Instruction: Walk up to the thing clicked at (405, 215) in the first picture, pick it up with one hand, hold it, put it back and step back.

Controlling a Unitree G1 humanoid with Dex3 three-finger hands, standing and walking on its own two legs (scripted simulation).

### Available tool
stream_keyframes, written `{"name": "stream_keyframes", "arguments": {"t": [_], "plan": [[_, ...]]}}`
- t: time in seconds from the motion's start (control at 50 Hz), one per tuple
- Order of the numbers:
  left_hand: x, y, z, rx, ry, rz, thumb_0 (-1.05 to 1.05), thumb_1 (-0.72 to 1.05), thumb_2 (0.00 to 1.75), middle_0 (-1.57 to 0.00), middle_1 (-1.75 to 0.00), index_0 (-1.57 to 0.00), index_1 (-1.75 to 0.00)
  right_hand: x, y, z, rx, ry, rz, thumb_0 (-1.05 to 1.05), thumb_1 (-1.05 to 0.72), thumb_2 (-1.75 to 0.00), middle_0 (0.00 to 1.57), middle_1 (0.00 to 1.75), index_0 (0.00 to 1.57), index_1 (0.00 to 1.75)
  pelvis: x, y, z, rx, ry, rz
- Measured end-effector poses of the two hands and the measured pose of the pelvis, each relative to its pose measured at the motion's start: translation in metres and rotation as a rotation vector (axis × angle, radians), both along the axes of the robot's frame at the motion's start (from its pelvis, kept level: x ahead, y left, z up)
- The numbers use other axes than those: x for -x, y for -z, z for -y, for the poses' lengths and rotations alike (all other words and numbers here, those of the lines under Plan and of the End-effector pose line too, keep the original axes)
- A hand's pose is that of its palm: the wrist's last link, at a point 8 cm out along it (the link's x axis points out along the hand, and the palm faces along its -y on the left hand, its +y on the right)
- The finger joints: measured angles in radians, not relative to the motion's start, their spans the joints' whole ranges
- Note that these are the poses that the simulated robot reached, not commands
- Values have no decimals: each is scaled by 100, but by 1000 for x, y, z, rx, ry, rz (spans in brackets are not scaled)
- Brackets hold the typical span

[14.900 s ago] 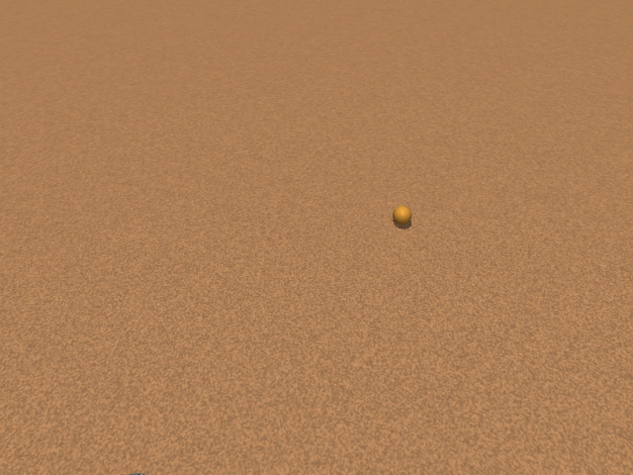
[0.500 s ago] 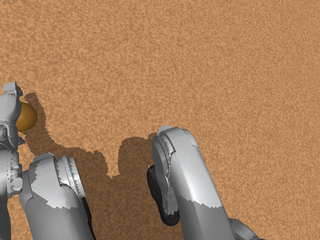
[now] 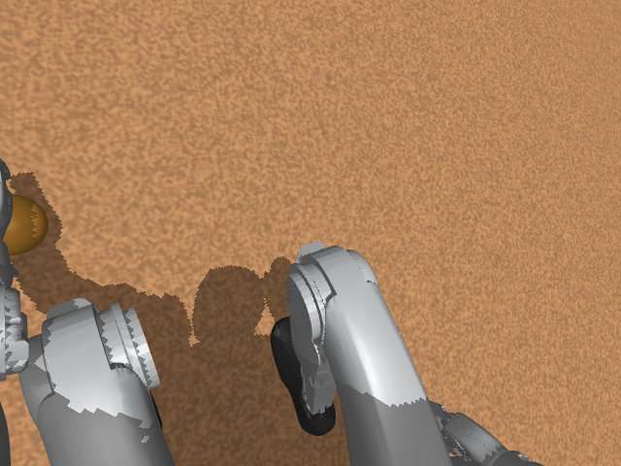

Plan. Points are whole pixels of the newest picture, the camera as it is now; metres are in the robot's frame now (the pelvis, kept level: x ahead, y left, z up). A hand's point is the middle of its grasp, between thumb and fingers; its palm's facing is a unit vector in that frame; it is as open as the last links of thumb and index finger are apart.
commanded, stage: rest palm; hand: left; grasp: from above
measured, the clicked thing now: (10, 224) +0.43 +0.29 -0.26
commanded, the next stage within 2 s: close in 0.30 s
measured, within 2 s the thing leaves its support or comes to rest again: neither
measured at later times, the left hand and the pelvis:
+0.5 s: hand out of the picture +0.40 +0.30 -0.23, palm faces -0.44 -0.11 -0.89, open 13.3 cm; pelvis +0.00 +0.00 +0.00, yaw +0 degrees
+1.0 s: hand out of the picture +0.41 +0.30 -0.24, palm faces -0.44 -0.11 -0.89, open 12.5 cm; pelvis +0.00 +0.00 +0.01, yaw -1 degrees
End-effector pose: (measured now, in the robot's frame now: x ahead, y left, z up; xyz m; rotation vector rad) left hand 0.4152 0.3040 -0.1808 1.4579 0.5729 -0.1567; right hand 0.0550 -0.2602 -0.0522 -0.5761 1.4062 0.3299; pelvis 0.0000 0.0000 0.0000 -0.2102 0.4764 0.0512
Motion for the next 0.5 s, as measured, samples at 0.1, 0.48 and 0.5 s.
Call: {"name": "stream_keyframes", "arguments": {"t": [0.1, 0.48, 0.5], "plan": [[0, 3, 2, 12, 23, -17, 0, -47, 100, -10, -111, -11, -110, -3, 5, -9, -36, -17, -4, 0, -92, -91, 19, 30, 20, 30, -2, 0, 0, 3, 0, 4], [7, -5, 1, -8, 26, 3, 0, -44, 101, -10, -116, -12, -114, -4, 7, -5, -46, -30, 22, 0, -92, -91, 19, 30, 20, 30, 3, -2, 4, -9, 4, 18], [6, -4, 2, -5, 26, 1, 0, -44, 100, -10, -116, -12, -114, -2, 5, -4, -40, -29, 20, 0, -92, -91, 19, 30, 20, 30, 3, -2, 4, -8, 4, 18]]}}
